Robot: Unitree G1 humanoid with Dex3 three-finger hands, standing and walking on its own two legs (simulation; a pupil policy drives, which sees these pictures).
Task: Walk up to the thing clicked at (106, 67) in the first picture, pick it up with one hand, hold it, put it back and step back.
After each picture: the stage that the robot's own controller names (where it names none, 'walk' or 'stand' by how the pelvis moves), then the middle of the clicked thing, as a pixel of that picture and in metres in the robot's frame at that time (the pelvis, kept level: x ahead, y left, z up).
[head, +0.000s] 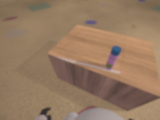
stand; (112, 59) +0.55 -0.17 -0.04
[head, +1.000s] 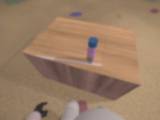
sink last; (91, 51) +0.54 +0.03 +0.00
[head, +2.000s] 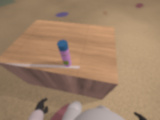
stand; (65, 55) +0.48 +0.22 +0.00
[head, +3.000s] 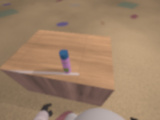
stand; (65, 62) +0.47 +0.23 -0.04
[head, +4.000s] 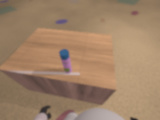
stand; (66, 62) +0.46 +0.22 -0.04
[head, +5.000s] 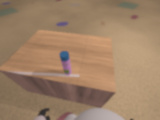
stand; (66, 64) +0.45 +0.22 -0.04
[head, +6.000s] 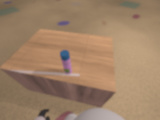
stand; (66, 63) +0.46 +0.22 -0.04
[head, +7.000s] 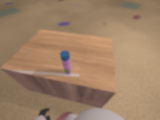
stand; (66, 63) +0.46 +0.22 -0.04
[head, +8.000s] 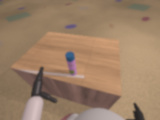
rise first; (71, 64) +0.45 +0.20 -0.04
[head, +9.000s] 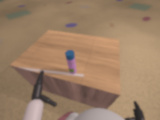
go down; (71, 63) +0.46 +0.20 -0.04
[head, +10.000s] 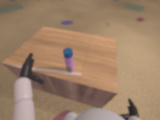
go down; (69, 61) +0.47 +0.19 -0.03
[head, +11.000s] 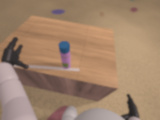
go down; (65, 56) +0.46 +0.18 +0.01
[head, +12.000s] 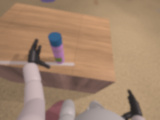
close in; (57, 50) +0.47 +0.20 +0.04
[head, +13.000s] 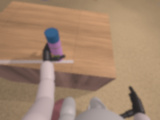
close; (55, 47) +0.48 +0.20 +0.05
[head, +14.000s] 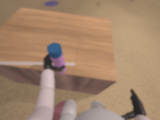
lift; (58, 60) +0.39 +0.19 +0.04
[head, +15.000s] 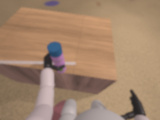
lift; (58, 60) +0.40 +0.19 +0.04
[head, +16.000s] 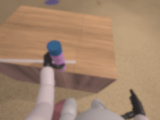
lift; (58, 58) +0.40 +0.19 +0.05
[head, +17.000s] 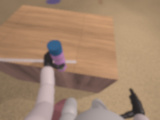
lift; (58, 58) +0.40 +0.19 +0.05
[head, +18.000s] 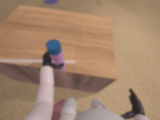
lift; (57, 58) +0.41 +0.20 +0.05
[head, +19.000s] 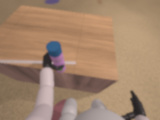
lift; (58, 59) +0.40 +0.20 +0.05
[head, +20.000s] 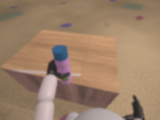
hold; (63, 67) +0.31 +0.17 +0.14
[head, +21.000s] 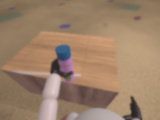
hold; (66, 66) +0.32 +0.15 +0.14
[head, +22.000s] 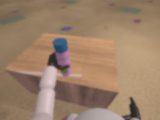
crouch; (63, 59) +0.34 +0.18 +0.17
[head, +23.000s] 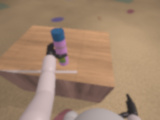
lower; (61, 49) +0.44 +0.19 +0.14
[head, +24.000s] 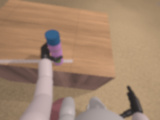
lower; (56, 50) +0.45 +0.19 +0.06
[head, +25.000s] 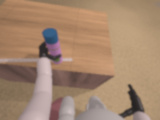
lower; (54, 49) +0.46 +0.20 +0.06
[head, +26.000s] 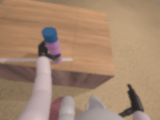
lower; (54, 48) +0.46 +0.20 +0.06
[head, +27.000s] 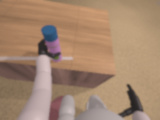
lower; (53, 46) +0.47 +0.20 +0.06
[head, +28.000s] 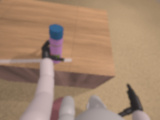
open; (56, 46) +0.47 +0.18 +0.06
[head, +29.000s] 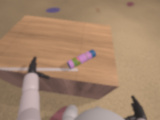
sink last; (82, 58) +0.51 +0.05 -0.07
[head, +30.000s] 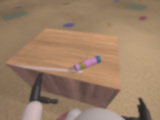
stand; (87, 63) +0.53 +0.06 -0.07
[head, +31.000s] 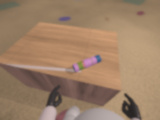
stand; (87, 63) +0.50 +0.04 -0.06
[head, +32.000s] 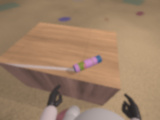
stand; (87, 63) +0.49 +0.04 -0.06
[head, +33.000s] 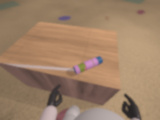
stand; (88, 64) +0.48 +0.03 -0.06
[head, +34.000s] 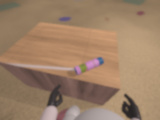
stand; (89, 65) +0.47 +0.03 -0.06
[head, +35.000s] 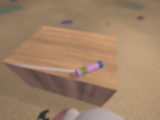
stand; (89, 68) +0.47 +0.02 -0.11
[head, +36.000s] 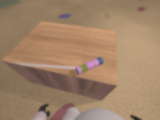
walk; (89, 65) +0.48 +0.02 -0.12
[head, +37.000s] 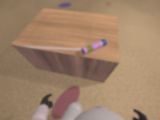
walk; (94, 46) +0.66 +0.00 -0.11
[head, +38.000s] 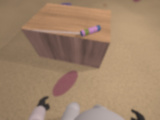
walk; (90, 30) +0.95 +0.04 -0.11
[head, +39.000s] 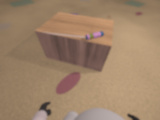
stand; (94, 35) +1.05 -0.01 -0.13
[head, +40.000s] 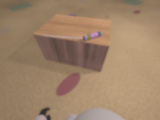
stand; (92, 36) +1.04 +0.00 -0.14
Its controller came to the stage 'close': yes
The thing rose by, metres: 0.20
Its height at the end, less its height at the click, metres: -0.09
